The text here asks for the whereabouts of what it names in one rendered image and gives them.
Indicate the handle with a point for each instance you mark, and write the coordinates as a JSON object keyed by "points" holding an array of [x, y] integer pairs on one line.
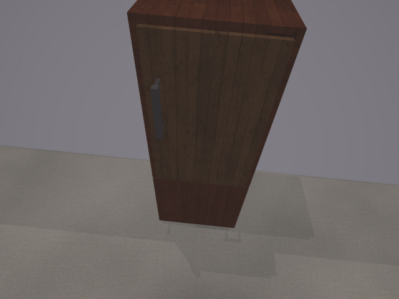
{"points": [[156, 105]]}

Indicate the cupboard door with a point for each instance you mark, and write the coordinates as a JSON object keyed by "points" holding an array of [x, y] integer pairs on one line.
{"points": [[217, 90]]}

